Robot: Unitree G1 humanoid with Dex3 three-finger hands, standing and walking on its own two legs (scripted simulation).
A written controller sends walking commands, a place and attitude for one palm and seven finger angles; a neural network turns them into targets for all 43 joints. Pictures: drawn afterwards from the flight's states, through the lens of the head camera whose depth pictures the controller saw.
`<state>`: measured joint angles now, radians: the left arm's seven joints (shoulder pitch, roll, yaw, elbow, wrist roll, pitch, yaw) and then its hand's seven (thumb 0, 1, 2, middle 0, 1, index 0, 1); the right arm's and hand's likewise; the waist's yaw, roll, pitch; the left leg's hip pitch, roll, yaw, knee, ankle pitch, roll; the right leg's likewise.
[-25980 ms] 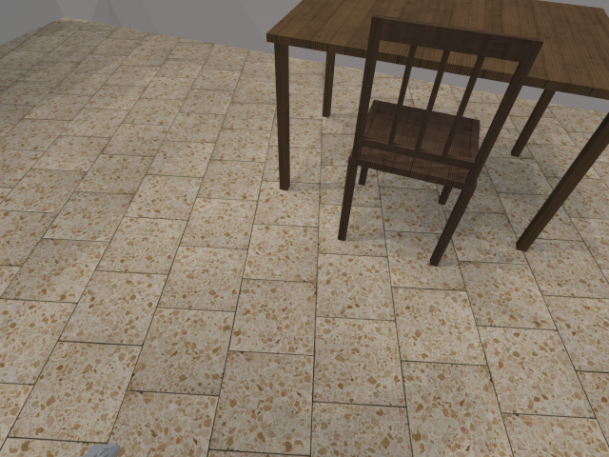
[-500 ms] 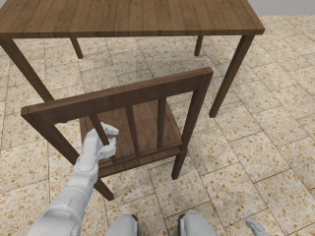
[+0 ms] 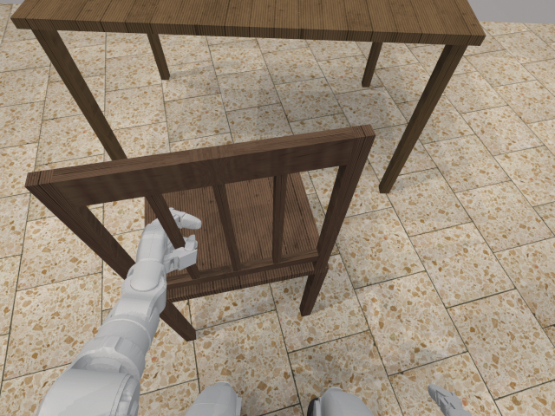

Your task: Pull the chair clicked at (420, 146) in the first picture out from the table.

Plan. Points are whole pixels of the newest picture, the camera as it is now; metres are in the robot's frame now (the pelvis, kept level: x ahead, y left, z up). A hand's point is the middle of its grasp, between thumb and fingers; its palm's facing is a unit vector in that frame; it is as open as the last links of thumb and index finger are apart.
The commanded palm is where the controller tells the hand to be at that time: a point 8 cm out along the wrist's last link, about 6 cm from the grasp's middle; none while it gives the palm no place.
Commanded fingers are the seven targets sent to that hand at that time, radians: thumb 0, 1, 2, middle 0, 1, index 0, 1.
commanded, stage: step backward, pulling the chair out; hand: left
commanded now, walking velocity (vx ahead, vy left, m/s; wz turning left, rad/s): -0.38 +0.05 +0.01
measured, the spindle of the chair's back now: (229, 233) +0.39 +0.11 -0.06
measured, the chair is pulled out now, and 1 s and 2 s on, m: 0.38 0.61 0.61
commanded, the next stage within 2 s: stop walking, hand still on the chair in 0.34 s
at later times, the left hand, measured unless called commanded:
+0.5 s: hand (178, 332) +0.23 +0.16 -0.06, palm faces +0.07 -0.97 -0.21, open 5.1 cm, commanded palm +0.21 +0.21 -0.04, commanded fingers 0.00 0.90 0.90 -0.50 -1.45 -0.50 -1.45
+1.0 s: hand (155, 415) +0.12 +0.17 -0.06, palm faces +0.06 -0.98 -0.20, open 5.1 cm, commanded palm +0.10 +0.22 -0.04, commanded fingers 0.00 0.90 0.90 -0.50 -1.45 -0.50 -1.45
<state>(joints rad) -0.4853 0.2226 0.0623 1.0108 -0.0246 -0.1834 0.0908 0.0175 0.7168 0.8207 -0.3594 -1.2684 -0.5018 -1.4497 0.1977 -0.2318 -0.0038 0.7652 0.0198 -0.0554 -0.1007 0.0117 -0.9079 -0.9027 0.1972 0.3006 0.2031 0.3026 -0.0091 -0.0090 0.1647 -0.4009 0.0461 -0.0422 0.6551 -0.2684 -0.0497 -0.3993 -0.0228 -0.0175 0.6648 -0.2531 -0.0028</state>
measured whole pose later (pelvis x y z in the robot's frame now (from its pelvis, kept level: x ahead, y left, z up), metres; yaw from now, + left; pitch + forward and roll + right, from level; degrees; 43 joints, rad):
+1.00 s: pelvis -0.13 +0.01 +0.02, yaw -2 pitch -3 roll +0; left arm -0.02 0.16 0.02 0.72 -0.02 -0.12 0.09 0.03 0.71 0.81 -0.32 -1.25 -0.50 -1.45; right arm 0.24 -0.21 0.03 0.71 0.03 -0.04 -0.12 0.01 -0.91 -0.90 0.20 0.30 0.20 0.30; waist -0.01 0.00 0.04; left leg -0.23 0.02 0.02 0.50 -0.21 -0.01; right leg -0.26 -0.02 0.04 0.47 -0.17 0.03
